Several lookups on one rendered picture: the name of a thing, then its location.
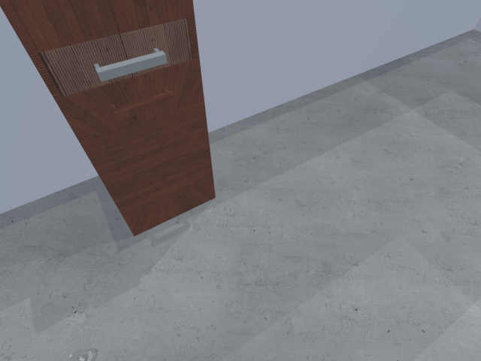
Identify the cabinet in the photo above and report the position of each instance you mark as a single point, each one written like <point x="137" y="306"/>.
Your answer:
<point x="156" y="165"/>

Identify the drawer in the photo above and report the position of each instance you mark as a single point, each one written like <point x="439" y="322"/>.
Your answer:
<point x="73" y="66"/>

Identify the handle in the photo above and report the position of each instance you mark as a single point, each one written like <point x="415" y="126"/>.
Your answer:
<point x="131" y="65"/>
<point x="143" y="105"/>

